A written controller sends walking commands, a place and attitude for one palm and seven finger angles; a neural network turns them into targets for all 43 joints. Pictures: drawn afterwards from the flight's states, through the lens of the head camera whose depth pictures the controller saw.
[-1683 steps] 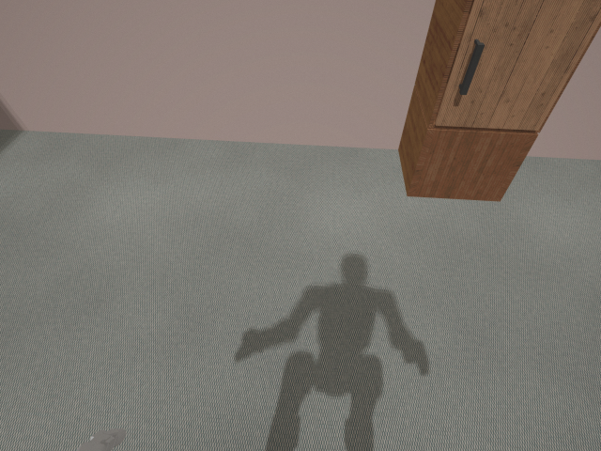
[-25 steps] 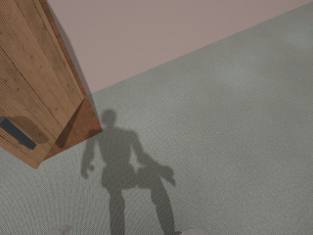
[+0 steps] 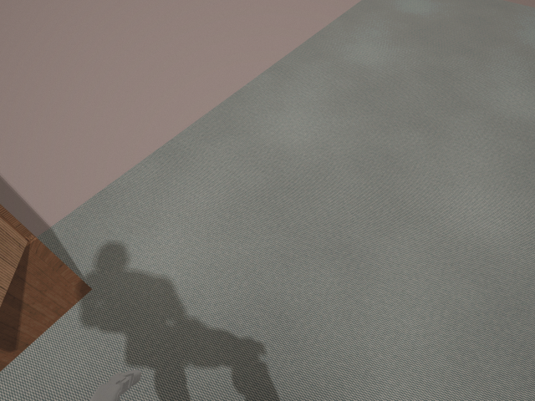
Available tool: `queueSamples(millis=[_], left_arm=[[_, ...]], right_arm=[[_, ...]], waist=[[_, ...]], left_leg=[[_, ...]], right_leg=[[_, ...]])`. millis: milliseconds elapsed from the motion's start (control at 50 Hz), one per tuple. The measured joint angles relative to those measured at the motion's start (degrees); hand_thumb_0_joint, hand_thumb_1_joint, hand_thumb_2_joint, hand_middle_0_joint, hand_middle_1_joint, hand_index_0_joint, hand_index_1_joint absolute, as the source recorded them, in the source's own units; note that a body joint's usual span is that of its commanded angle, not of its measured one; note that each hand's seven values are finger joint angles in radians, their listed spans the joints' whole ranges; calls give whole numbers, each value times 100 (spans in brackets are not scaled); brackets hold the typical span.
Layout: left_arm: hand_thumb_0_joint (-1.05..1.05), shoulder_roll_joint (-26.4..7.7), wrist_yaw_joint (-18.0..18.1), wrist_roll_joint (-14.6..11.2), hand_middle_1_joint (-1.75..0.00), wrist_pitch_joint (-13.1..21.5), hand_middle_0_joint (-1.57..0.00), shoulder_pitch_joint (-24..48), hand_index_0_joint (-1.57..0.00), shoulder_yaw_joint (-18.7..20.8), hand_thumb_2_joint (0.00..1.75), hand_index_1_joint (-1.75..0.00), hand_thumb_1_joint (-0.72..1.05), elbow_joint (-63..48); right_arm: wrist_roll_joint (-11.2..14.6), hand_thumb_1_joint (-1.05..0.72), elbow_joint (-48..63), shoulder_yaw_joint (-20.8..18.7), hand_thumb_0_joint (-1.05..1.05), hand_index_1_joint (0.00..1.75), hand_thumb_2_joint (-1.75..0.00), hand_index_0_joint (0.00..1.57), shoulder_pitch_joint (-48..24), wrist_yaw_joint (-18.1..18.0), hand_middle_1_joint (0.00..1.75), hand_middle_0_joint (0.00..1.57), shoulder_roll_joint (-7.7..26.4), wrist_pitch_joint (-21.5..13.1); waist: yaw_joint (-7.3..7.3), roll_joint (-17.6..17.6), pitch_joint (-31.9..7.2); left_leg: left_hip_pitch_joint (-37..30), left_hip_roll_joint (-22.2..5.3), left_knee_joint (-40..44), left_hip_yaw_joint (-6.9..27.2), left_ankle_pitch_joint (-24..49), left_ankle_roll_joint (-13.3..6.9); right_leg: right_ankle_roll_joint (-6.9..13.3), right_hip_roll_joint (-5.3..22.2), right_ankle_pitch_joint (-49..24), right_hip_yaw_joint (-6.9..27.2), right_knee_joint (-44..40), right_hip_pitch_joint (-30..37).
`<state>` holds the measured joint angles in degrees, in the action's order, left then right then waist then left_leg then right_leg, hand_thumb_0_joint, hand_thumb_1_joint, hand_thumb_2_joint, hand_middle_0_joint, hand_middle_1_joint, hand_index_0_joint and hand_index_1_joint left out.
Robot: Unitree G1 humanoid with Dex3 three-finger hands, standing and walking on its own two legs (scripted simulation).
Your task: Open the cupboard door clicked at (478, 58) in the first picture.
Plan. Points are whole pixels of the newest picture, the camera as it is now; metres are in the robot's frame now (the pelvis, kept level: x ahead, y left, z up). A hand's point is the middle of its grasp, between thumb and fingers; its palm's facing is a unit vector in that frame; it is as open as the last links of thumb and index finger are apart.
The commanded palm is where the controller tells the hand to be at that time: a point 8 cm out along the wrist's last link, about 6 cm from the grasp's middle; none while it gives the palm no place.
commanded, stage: walk to a spot facing it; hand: left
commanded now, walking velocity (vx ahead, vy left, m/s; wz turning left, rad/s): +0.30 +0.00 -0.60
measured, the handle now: out of the picture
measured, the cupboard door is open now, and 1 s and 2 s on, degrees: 42 42 42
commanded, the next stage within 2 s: turn to face it in 1.10 s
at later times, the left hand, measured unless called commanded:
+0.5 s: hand (188, 327) +0.26 +0.16 -0.16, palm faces -0.25 -0.95 -0.20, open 7.4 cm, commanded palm none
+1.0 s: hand (272, 235) +0.48 +0.01 -0.18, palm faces -0.44 -0.88 -0.17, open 7.3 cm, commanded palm none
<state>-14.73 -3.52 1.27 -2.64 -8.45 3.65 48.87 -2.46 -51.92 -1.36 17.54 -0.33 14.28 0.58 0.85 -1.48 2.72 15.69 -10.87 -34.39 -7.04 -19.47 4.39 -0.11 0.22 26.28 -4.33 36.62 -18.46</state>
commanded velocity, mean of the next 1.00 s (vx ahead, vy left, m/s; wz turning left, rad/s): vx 0.35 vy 0.00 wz -0.36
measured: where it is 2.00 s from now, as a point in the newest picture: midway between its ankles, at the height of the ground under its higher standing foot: (362, 304)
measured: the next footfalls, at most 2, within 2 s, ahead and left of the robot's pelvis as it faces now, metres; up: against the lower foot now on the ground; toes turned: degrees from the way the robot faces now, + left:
left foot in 0.34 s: +0.22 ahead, +0.11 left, +0.00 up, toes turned -9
right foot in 0.66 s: +0.28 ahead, -0.23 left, +0.00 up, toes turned -27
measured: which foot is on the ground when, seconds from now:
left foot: down 0.00-0.00, up 0.02-0.32, down 0.34-0.66, up 0.68-0.94, down 0.96-1.00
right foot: down 0.00-0.32, up 0.34-0.64, down 0.66-0.96, up 0.98-1.00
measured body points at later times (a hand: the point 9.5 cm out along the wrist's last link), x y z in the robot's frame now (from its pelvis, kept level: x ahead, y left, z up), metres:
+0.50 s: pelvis +0.15 -0.02 +0.01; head +0.19 -0.02 +0.46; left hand +0.28 +0.21 -0.14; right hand +0.15 -0.27 -0.12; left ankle +0.18 +0.12 -0.73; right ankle +0.10 -0.14 -0.65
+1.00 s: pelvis +0.37 -0.14 +0.00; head +0.39 -0.13 +0.45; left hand +0.51 +0.06 -0.16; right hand +0.31 -0.39 -0.14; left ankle +0.48 -0.05 -0.73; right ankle +0.25 -0.20 -0.71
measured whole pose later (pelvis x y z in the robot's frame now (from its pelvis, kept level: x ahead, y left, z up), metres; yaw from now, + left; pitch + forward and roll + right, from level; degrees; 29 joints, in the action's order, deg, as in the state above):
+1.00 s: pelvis +0.37 -0.14 +0.00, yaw -28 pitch +1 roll -1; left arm -11.6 -1.3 1.1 1.1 -16.0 3.5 59.1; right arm -2.7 -55.3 -2.4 13.4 1.0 11.0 -4.5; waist 1.0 1.6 0.9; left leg 21.6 -6.0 -33.6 -6.8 -12.3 0.8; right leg 2.1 -0.9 26.1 -0.6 41.8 -13.1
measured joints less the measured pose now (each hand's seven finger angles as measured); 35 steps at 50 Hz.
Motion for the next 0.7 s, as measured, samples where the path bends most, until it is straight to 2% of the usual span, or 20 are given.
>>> queueSamples(millis=[20,60,80,120,160,220,280,320,340,380,420,460,500,540,620,640,660,700], left_arm=[[1,-31,21,15,-30,85,-20,-45,-20,8,90,-30,91,-5],[0,35,120,-3,-30,193,-20,-96,-20,5,90,-30,91,80],[0,75,153,-5,-30,217,-20,-167,-20,-8,90,-30,91,119],[0,140,207,5,-30,247,-20,-368,-20,-20,90,-30,91,218],[0,178,237,9,-30,285,-20,-565,-20,-23,90,-30,91,334],[0,198,237,20,-30,333,-20,-799,-20,-28,90,-30,91,513],[1,207,226,24,-30,331,-21,-992,-20,-14,90,-30,91,669],[1,222,212,10,-30,296,-21,-1148,-20,7,90,-30,91,744],[1,254,198,-8,-30,270,-21,-1227,-20,14,90,-30,91,767],[1,198,179,-8,-30,175,-21,-1150,-20,34,90,-30,91,880],[1,122,146,38,-30,135,-20,-1004,-20,92,90,-30,91,894],[1,76,91,72,-30,126,-20,-754,-20,144,90,-30,91,804],[1,73,31,75,-30,147,-20,-488,-19,152,90,-30,91,630],[1,88,-7,62,-29,184,-20,-248,-19,129,90,-30,91,468],[1,85,-40,54,-29,256,-20,102,-19,86,90,-30,91,286],[1,57,-41,58,-29,295,-20,148,-19,76,90,-30,91,251],[1,-10,-29,71,-29,369,-20,177,-19,63,90,-30,91,202],[0,50,92,35,-29,484,-20,284,-19,71,90,-30,91,229]], right_arm=[[36,-90,-32,-29,0,30,-90,20,-3,16,30,21,3,35],[73,-90,-140,-87,1,30,-90,20,-150,44,30,21,69,149],[84,-90,-159,-115,1,30,-90,20,-212,66,30,21,93,172],[83,-91,-155,-155,1,30,-90,20,-335,106,30,20,107,154],[82,-91,-81,-179,1,30,-90,20,-482,139,30,20,72,109],[95,-91,59,-183,1,30,-90,20,-712,165,30,20,-24,-8],[114,-91,152,-153,1,30,-90,20,-896,162,30,20,-110,-139],[113,-91,212,-105,1,30,-90,20,-937,135,30,20,-122,-267],[80,-91,264,-81,1,30,-90,20,-930,114,30,20,-82,-357],[21,-91,267,-52,0,30,-90,20,-926,46,30,20,-168,-449],[-11,-91,246,-2,0,30,-90,20,-743,42,30,20,-268,-460],[-23,-91,141,22,0,30,-90,20,-503,22,30,20,-325,-454],[-28,-91,-37,30,0,30,-90,20,-292,12,30,20,-334,-435],[-25,-90,-209,22,0,30,-90,20,-96,21,30,20,-311,-406],[-14,-90,-465,-38,0,30,-90,20,253,57,30,21,-197,-303],[-3,-90,-513,-52,0,30,-90,20,363,65,30,21,-165,-275],[27,-90,-559,-60,0,30,-90,20,482,81,30,21,-162,-241],[89,-90,-738,-93,1,30,-90,20,415,96,30,20,-67,-96]], waist=[[-40,59,-38],[-55,-11,51],[-59,-32,69],[-75,-12,39],[-97,68,25],[-176,227,51],[-293,344,66],[-330,340,6],[-321,226,-63],[-272,289,-27],[-218,357,-64],[-176,343,-67],[-171,275,-22],[-143,195,27],[22,47,97],[64,37,89],[100,130,43],[96,57,122]], left_leg=[[156,36,-497,-13,-500,-12],[594,205,-1772,348,-995,-84],[798,291,-2217,434,-988,-103],[1116,421,-2591,461,-678,-87],[1290,503,-2421,422,-326,-55],[1276,623,-1559,386,-41,-39],[994,768,-532,390,162,-76],[608,816,248,349,370,-134],[508,737,460,402,621,-259],[493,684,81,271,685,-349],[296,626,102,161,412,-338],[45,559,391,135,378,-274],[-229,480,726,81,441,-206],[-492,405,979,-21,430,-148],[-908,226,910,-276,41,44],[-943,169,676,-313,-177,76],[-813,157,165,-376,-430,13],[-236,176,-1534,17,-973,-151]], right_leg=[[108,15,-600,96,-202,4],[220,-69,-825,187,-14,-7],[254,-100,-766,235,-70,75],[260,-133,-753,378,-373,279],[241,-146,-875,548,-736,489],[235,-151,-972,822,-1092,744],[186,-172,-828,1081,-1099,925],[136,-241,-542,1229,-795,938],[158,-340,-285,1167,-312,769],[183,-289,187,948,1211,245],[182,-158,160,656,2367,-325],[138,19,-149,396,2783,-782],[85,197,-457,232,2488,-1068],[58,322,-684,125,1784,-1184],[82,332,-1067,-88,366,-964],[129,286,-1107,-125,39,-780],[256,305,-1174,-43,-235,-628],[297,211,-1256,-26,151,-644]])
